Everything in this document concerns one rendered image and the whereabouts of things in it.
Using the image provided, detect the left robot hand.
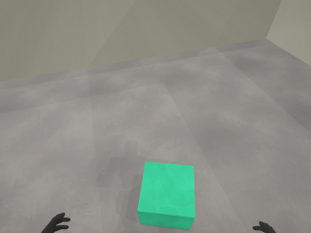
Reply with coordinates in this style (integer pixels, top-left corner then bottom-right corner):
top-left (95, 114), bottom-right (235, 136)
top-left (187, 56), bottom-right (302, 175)
top-left (41, 213), bottom-right (71, 233)

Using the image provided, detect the carton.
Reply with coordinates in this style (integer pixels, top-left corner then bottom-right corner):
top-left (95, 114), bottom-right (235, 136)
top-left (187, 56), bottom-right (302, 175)
top-left (137, 161), bottom-right (195, 230)

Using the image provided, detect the right robot hand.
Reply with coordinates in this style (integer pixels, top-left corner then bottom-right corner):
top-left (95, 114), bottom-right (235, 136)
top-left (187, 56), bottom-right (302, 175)
top-left (253, 221), bottom-right (276, 233)

